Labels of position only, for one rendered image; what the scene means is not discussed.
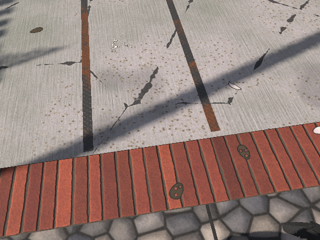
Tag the robot right hand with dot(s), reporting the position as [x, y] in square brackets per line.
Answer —
[304, 230]

